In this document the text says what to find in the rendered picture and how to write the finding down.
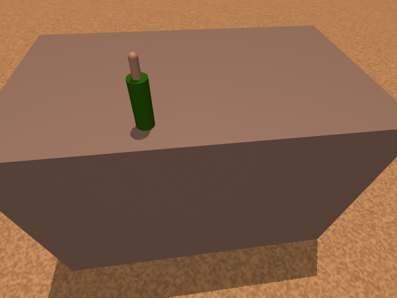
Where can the bottle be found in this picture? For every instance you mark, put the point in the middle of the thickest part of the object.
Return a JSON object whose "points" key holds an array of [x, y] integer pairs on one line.
{"points": [[140, 96]]}

